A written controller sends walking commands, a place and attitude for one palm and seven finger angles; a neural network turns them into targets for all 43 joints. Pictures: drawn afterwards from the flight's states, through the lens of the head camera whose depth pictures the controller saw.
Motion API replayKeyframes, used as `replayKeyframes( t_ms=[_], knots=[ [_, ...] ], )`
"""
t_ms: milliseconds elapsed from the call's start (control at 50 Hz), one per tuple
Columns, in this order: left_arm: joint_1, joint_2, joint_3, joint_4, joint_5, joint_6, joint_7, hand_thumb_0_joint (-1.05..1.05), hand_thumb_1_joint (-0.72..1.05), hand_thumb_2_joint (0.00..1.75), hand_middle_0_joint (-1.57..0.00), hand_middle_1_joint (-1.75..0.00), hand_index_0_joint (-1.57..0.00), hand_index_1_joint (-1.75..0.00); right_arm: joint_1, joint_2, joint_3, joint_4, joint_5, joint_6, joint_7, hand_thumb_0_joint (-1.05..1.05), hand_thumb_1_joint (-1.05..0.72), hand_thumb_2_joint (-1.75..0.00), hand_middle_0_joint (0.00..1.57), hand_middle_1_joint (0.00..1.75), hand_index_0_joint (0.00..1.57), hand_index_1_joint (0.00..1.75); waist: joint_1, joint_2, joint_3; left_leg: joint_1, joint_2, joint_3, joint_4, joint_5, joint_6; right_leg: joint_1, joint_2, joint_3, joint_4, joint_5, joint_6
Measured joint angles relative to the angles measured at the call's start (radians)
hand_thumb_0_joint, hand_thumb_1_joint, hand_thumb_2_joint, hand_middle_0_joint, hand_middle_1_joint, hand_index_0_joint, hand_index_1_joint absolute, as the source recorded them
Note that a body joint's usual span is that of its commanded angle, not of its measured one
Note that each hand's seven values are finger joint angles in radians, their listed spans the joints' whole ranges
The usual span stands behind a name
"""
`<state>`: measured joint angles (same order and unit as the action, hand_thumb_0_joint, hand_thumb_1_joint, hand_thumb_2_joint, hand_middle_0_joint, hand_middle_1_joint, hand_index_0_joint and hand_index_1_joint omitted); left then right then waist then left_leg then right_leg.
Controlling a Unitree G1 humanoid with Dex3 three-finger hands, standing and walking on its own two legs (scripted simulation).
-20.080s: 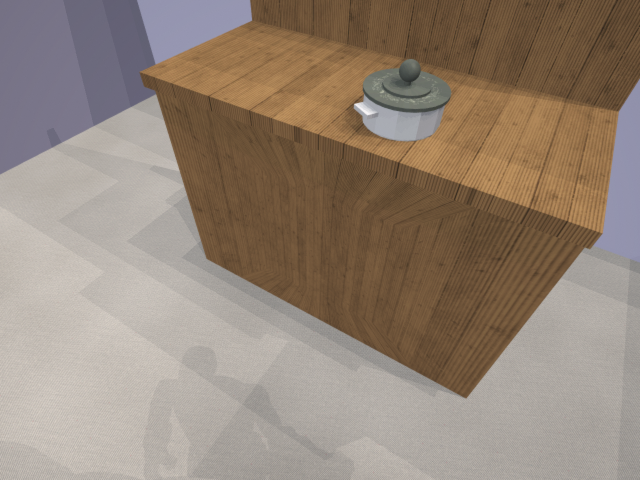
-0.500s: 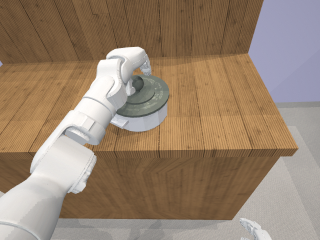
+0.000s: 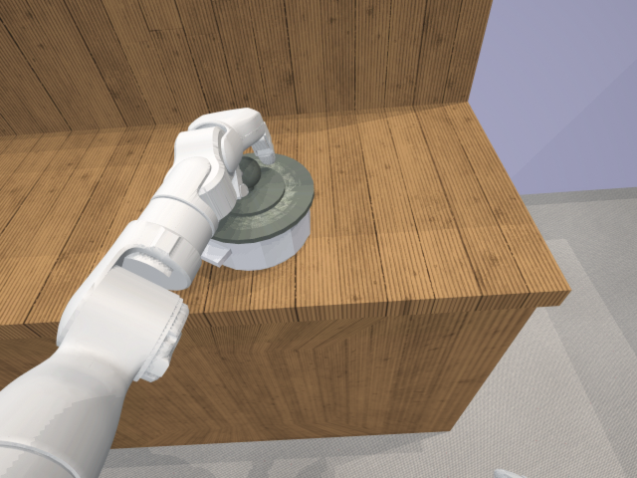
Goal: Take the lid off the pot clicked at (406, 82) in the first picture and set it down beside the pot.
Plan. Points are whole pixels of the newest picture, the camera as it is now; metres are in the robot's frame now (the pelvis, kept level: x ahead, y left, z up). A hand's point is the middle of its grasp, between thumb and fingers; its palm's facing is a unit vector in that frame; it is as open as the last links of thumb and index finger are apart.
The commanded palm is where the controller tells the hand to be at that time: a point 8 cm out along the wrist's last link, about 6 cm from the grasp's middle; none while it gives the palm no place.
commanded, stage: lower the open fingers around the knob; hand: left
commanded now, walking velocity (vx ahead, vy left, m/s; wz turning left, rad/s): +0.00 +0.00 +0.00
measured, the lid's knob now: (245, 172) +0.49 +0.08 +0.14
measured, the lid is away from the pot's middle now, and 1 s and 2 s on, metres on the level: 0.00 0.00 0.00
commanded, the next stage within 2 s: close the fingers and squeeze the knob in 0.06 s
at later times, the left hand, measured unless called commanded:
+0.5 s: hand (230, 176) +0.46 +0.10 +0.16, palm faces -0.34 -0.08 -0.94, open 9.9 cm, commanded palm +0.45 +0.11 +0.22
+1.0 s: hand (242, 177) +0.46 +0.08 +0.15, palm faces -0.33 -0.08 -0.94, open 7.5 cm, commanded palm +0.45 +0.10 +0.22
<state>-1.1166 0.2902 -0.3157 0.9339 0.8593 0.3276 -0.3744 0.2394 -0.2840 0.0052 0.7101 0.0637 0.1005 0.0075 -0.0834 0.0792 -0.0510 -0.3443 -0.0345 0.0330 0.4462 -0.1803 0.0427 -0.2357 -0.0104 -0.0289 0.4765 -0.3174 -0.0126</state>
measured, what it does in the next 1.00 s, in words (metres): stands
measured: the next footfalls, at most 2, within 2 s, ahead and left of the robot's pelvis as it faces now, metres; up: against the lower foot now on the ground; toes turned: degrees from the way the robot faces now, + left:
none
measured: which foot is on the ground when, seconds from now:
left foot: down 0.00-1.00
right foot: down 0.00-1.00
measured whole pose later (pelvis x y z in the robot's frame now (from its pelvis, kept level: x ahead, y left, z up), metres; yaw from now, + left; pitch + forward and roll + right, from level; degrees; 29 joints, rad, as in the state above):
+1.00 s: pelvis +0.00 +0.01 +0.00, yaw +0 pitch +5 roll +0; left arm -1.11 0.26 -0.33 0.89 0.85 0.34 -0.37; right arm 0.22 -0.27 0.01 0.71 0.06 0.11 0.02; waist -0.07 0.09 -0.04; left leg -0.35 -0.05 0.03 0.45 -0.18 0.05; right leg -0.24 -0.02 -0.03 0.47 -0.32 0.00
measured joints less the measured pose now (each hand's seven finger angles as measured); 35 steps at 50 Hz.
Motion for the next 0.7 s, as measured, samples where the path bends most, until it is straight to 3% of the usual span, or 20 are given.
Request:
replayKeyframes(
  t_ms=[100,220,320,420,700],
  knots=[
    [0.036,0.008,-0.032,-0.085,-0.007,0.009,-0.014,0.00,-0.43,1.72,-0.87,-0.08,-0.87,-0.08,-0.005,-0.002,-0.011,-0.015,0.000,0.003,0.008,0.01,-0.91,-0.90,0.20,0.30,0.20,0.30,0.008,0.003,0.011,0.005,-0.001,-0.004,0.000,-0.003,0.000,0.009,0.000,-0.004,-0.005,-0.002,-0.001],
    [0.025,-0.003,-0.004,-0.058,-0.008,0.009,-0.012,0.00,-0.40,1.66,-0.85,-0.11,-0.85,-0.10,-0.044,0.003,0.001,-0.013,0.003,0.009,0.007,0.01,-0.91,-0.90,0.20,0.30,0.20,0.30,0.014,0.001,0.010,0.007,-0.002,-0.004,0.001,-0.005,0.000,0.010,-0.001,-0.004,-0.003,-0.004,-0.001],
    [0.033,-0.001,-0.038,-0.085,-0.003,0.021,-0.017,0.00,-0.29,1.41,-0.75,-0.27,-0.74,-0.27,-0.057,0.011,-0.001,-0.030,0.003,0.010,0.012,0.01,-0.91,-0.90,0.20,0.30,0.20,0.30,0.022,0.001,0.010,0.002,-0.003,-0.010,0.003,-0.004,-0.001,0.009,-0.001,-0.010,-0.004,-0.004,-0.001],
    [0.029,-0.001,-0.020,-0.081,-0.010,0.015,-0.026,0.00,-0.19,1.24,-0.67,-0.45,-0.66,-0.45,-0.073,0.016,0.007,-0.027,0.002,0.012,0.006,0.01,-0.91,-0.90,0.20,0.30,0.20,0.30,0.021,-0.003,0.012,0.001,-0.004,-0.013,0.006,-0.005,0.000,0.011,-0.002,-0.012,-0.004,-0.004,0.000],
    [0.013,-0.004,-0.048,-0.093,-0.011,-0.001,-0.030,0.00,-0.01,1.08,-0.61,-0.78,-0.61,-0.78,-0.036,0.011,-0.005,-0.018,-0.001,0.009,0.006,0.01,-0.91,-0.90,0.20,0.30,0.20,0.30,0.016,-0.002,0.019,-0.010,-0.012,-0.015,0.009,-0.003,0.007,0.004,-0.009,-0.016,-0.007,-0.001,0.007]
  ],
)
